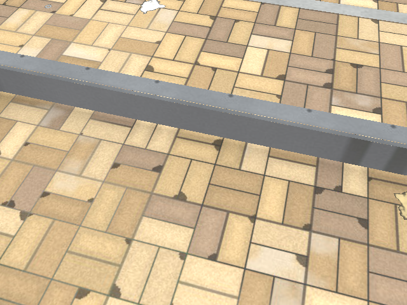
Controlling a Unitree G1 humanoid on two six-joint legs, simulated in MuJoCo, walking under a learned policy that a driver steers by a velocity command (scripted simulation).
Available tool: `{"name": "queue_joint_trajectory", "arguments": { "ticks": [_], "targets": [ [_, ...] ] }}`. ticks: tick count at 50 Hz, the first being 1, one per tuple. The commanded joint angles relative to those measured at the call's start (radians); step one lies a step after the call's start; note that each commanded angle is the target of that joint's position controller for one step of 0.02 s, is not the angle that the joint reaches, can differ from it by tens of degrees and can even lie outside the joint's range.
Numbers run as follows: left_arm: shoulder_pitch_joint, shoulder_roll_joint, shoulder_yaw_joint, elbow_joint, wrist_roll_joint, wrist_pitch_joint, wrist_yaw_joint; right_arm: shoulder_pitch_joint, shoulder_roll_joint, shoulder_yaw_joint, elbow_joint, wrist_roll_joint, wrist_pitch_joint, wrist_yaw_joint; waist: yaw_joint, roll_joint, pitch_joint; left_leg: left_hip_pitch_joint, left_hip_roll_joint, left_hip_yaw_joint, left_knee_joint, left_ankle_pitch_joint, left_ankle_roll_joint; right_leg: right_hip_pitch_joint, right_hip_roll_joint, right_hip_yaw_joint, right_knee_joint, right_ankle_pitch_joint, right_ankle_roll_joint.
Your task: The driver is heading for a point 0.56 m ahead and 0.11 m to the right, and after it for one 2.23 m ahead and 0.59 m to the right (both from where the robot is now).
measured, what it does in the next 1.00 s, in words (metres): walks ahead: right foot, then left foot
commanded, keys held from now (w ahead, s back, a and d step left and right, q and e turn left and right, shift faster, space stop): no key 0.22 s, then w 0.78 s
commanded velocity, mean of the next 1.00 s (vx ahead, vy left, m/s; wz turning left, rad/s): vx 0.29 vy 0.00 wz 0.08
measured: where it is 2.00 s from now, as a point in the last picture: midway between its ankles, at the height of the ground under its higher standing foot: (222, 208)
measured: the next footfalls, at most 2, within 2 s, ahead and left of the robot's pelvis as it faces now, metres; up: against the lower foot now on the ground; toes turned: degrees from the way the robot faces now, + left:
right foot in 0.02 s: +0.09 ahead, -0.13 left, +0.00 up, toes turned +5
left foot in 0.32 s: +0.03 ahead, +0.13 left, +0.00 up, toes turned -1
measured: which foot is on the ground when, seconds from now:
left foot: down 0.00-0.02, up 0.04-0.30, down 0.32-0.66, up 0.68-1.00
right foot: up 0.00-0.00, down 0.02-0.34, up 0.36-0.64, down 0.66-1.00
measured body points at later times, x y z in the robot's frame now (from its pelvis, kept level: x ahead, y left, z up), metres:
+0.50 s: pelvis +0.05 +0.00 +0.01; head +0.06 +0.01 +0.46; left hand +0.19 +0.27 -0.10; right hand +0.11 -0.27 -0.11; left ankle -0.01 +0.13 -0.73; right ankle +0.08 -0.13 -0.69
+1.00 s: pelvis +0.25 -0.04 +0.01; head +0.27 -0.05 +0.46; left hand +0.25 +0.23 -0.11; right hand +0.45 -0.28 -0.08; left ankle +0.42 +0.14 -0.67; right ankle +0.18 -0.13 -0.73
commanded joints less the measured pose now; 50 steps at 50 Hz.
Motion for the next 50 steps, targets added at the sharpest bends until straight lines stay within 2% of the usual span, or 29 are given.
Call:
{"name": "queue_joint_trajectory", "arguments": {
  "ticks": [1, 2, 3, 4, 6, 9, 11, 13, 15, 16, 17, 18, 19, 20, 21, 24, 27, 30, 32, 33, 34, 35, 36, 37, 38, 40, 42, 45, 50],
  "targets": [
    [0.022, 0.147, 0.039, -0.072, 0.020, -0.030, -0.004, 0.027, -0.068, -0.008, -0.064, -0.011, -0.012, -0.001, 0.013, 0.062, -0.143, 0.050, 0.182, -0.180, 0.041, 0.196, 0.049, 0.249, -0.155, 0.102, -0.206, 0.343, -0.090],
    [-0.020, 0.212, 0.052, -0.083, 0.037, -0.019, 0.002, 0.120, -0.054, -0.005, -0.058, -0.018, -0.020, 0.002, -0.065, -0.178, -0.125, -0.088, 0.040, -0.028, 0.174, -0.203, -0.018, 0.329, -0.316, 0.273, -0.189, 0.632, -0.229],
    [0.039, 0.139, 0.038, -0.061, 0.040, -0.015, 0.001, 0.071, -0.109, -0.015, -0.065, -0.024, -0.027, 0.001, -0.004, -0.248, -0.139, -0.154, 0.047, 0.026, 0.313, -0.386, -0.074, 0.317, -0.413, 0.413, -0.222, 0.634, -0.362],
    [0.053, 0.127, 0.034, -0.060, 0.027, -0.016, -0.001, 0.037, -0.161, -0.033, -0.063, -0.016, -0.026, 0.000, 0.025, -0.186, -0.129, -0.183, 0.067, 0.025, 0.457, -0.394, -0.102, 0.322, -0.399, 0.399, -0.219, 0.591, -0.376],
    [0.030, 0.131, 0.036, -0.057, 0.004, -0.010, 0.002, 0.025, -0.141, -0.038, -0.039, -0.006, -0.004, -0.005, 0.022, -0.108, -0.104, -0.218, 0.078, 0.027, 0.570, -0.330, -0.136, 0.315, -0.318, 0.280, -0.198, 0.524, -0.309],
    [-0.036, 0.102, 0.025, -0.052, 0.003, 0.010, -0.001, 0.032, -0.044, -0.008, -0.026, -0.003, 0.009, 0.001, -0.008, -0.140, -0.093, -0.096, 0.110, 0.112, 0.375, -0.254, -0.158, 0.239, -0.207, 0.120, -0.204, 0.484, -0.244],
    [-0.011, 0.100, 0.027, -0.040, 0.003, 0.023, -0.001, -0.003, -0.012, 0.006, -0.028, -0.002, 0.004, 0.007, 0.025, -0.192, -0.111, -0.016, 0.127, 0.155, 0.194, -0.207, -0.159, 0.258, -0.189, 0.097, -0.197, 0.475, -0.247],
    [0.024, 0.107, 0.026, -0.025, -0.004, 0.030, -0.004, 0.018, -0.017, 0.004, -0.009, 0.004, 0.002, 0.014, 0.030, -0.200, -0.132, 0.089, 0.124, 0.186, -0.003, -0.079, -0.138, 0.242, -0.179, 0.109, -0.222, 0.125, -0.242],
    [0.059, 0.121, 0.025, -0.013, -0.011, 0.030, -0.006, 0.032, -0.040, -0.003, 0.009, -0.005, -0.002, 0.020, 0.026, -0.178, -0.083, 0.211, 0.093, 0.234, -0.135, -0.010, -0.088, 0.119, -0.153, 0.117, -0.254, -0.257, -0.198],
    [0.059, 0.117, 0.021, -0.012, -0.004, 0.023, -0.008, 0.050, -0.064, -0.006, 0.003, -0.011, -0.008, 0.016, 0.017, -0.147, -0.072, 0.270, 0.140, 0.180, -0.103, -0.064, -0.049, 0.031, -0.144, 0.121, -0.237, -0.361, -0.162],
    [0.026, 0.077, 0.008, -0.029, 0.003, 0.011, -0.011, 0.099, -0.115, -0.016, 0.008, -0.021, -0.016, 0.011, -0.003, -0.037, -0.055, 0.293, 0.237, 0.056, -0.129, -0.206, 0.016, -0.075, -0.086, 0.045, -0.127, -0.383, -0.117],
    [-0.029, 0.047, 0.002, -0.060, -0.007, -0.005, -0.010, 0.171, -0.175, -0.038, 0.042, -0.024, -0.025, 0.018, -0.029, 0.184, -0.018, 0.212, 0.335, -0.138, -0.268, -0.462, 0.110, -0.121, 0.028, -0.128, 0.064, -0.310, -0.061],
    [-0.092, 0.088, 0.013, -0.084, -0.022, -0.021, -0.008, 0.169, -0.188, -0.039, 0.036, -0.025, -0.041, 0.023, -0.068, 0.241, 0.084, 0.176, 0.441, -0.331, -0.403, -0.540, 0.183, -0.211, 0.012, -0.118, 0.184, -0.290, -0.053],
    [-0.116, 0.119, 0.029, -0.094, -0.037, -0.033, -0.007, 0.171, -0.162, -0.030, 0.046, -0.032, -0.061, 0.017, -0.068, 0.234, 0.139, 0.182, 0.477, -0.383, -0.425, -0.483, 0.207, -0.289, -0.031, -0.064, 0.302, -0.309, -0.065],
    [-0.078, 0.123, 0.037, -0.081, -0.038, -0.041, -0.009, 0.170, -0.139, -0.023, 0.052, -0.024, -0.078, 0.012, -0.047, 0.222, 0.137, 0.235, 0.472, -0.364, -0.414, -0.412, 0.205, -0.345, -0.051, -0.050, 0.367, -0.307, -0.076],
    [-0.078, 0.072, 0.025, -0.071, -0.024, -0.068, -0.035, 0.168, -0.102, -0.015, 0.062, 0.003, -0.095, 0.009, -0.045, 0.148, 0.094, 0.332, 0.405, -0.190, -0.392, -0.148, 0.150, -0.348, -0.089, -0.063, 0.261, -0.161, -0.095],
    [-0.100, 0.030, 0.007, -0.072, -0.021, -0.073, -0.062, 0.173, -0.122, -0.022, 0.064, 0.005, -0.088, 0.018, -0.051, 0.167, 0.049, 0.226, 0.336, -0.038, -0.375, -0.003, 0.127, -0.104, -0.039, -0.134, 0.081, -0.062, -0.075],
    [-0.046, 0.070, 0.016, -0.060, -0.033, -0.062, -0.066, 0.179, -0.147, -0.029, 0.068, 0.017, -0.088, 0.027, -0.011, 0.160, 0.045, 0.128, 0.362, -0.038, -0.352, -0.034, 0.119, 0.087, -0.021, -0.141, -0.029, 0.033, -0.082],
    [0.077, 0.106, 0.034, -0.019, -0.032, -0.054, -0.054, 0.174, -0.129, -0.022, 0.071, 0.011, -0.090, 0.028, 0.055, 0.126, 0.017, 0.062, 0.342, -0.009, -0.251, 0.027, 0.084, 0.263, -0.001, -0.149, -0.061, 0.022, -0.105],
    [0.185, 0.143, 0.049, 0.005, -0.032, -0.054, -0.043, 0.172, -0.092, -0.009, 0.071, 0.002, -0.094, 0.028, 0.110, 0.079, -0.035, 0.002, 0.293, 0.052, -0.079, 0.095, 0.047, 0.409, -0.043, -0.095, -0.087, 0.007, -0.133],
    [0.302, 0.255, 0.073, 0.013, -0.013, -0.054, -0.033, 0.191, -0.011, 0.017, 0.030, -0.011, -0.106, 0.027, 0.133, -0.174, -0.147, -0.215, 0.174, 0.172, 0.304, -0.049, -0.034, 0.636, -0.280, 0.253, -0.178, -0.111, -0.239],
    [0.366, 0.272, 0.075, 0.031, -0.010, -0.056, -0.046, 0.200, -0.028, 0.012, 0.007, 0.008, -0.123, 0.017, 0.141, -0.312, -0.202, -0.385, 0.108, 0.121, 0.542, -0.320, -0.059, 0.678, -0.399, 0.644, -0.365, -0.382, -0.348],
    [0.288, 0.207, 0.052, 0.021, -0.013, -0.062, -0.048, 0.167, -0.110, -0.011, 0.013, 0.031, -0.130, 0.019, 0.115, -0.197, -0.091, -0.472, 0.179, 0.084, 0.654, -0.263, -0.043, 0.591, -0.401, 0.607, -0.390, -0.496, -0.333],
    [0.229, 0.169, 0.040, 0.011, -0.012, -0.063, -0.047, 0.121, -0.122, -0.015, 0.011, 0.036, -0.131, 0.023, 0.092, -0.144, -0.007, -0.486, 0.219, 0.107, 0.657, -0.172, -0.023, 0.496, -0.363, 0.489, -0.390, -0.429, -0.306],
    [0.183, 0.144, 0.032, 0.004, -0.004, -0.063, -0.048, 0.108, -0.104, -0.013, 0.020, 0.023, -0.130, 0.024, 0.071, -0.092, 0.024, -0.467, 0.247, 0.119, 0.629, -0.093, -0.020, 0.427, -0.315, 0.389, -0.399, -0.323, -0.291],
    [0.137, 0.116, 0.022, -0.001, 0.007, -0.064, -0.046, 0.118, -0.074, -0.013, 0.035, 0.007, -0.122, 0.029, 0.032, -0.103, 0.037, -0.385, 0.284, 0.122, 0.560, 0.007, -0.026, 0.329, -0.249, 0.248, -0.433, -0.142, -0.272],
    [0.141, 0.114, 0.023, 0.006, 0.001, -0.072, -0.041, 0.112, -0.054, -0.010, 0.040, 0.001, -0.114, 0.032, 0.021, -0.091, 0.032, -0.375, 0.284, 0.141, 0.516, 0.074, -0.045, 0.308, -0.226, 0.166, -0.461, -0.007, -0.283],
    [0.170, 0.128, 0.027, 0.029, -0.008, -0.071, -0.032, 0.018, -0.037, -0.002, 0.009, -0.008, -0.116, 0.031, 0.038, -0.049, 0.054, -0.407, 0.283, 0.153, 0.341, 0.189, -0.074, 0.320, -0.215, 0.084, -0.480, 0.134, -0.288],
    [0.248, 0.162, 0.036, 0.070, -0.022, -0.057, -0.018, -0.156, -0.006, 0.018, -0.037, 0.004, -0.134, 0.056, 0.099, -0.044, 0.083, -0.317, 0.238, 0.192, 0.063, 0.363, -0.077, 0.323, -0.210, 0.002, -0.481, 0.174, -0.270]
  ]
}}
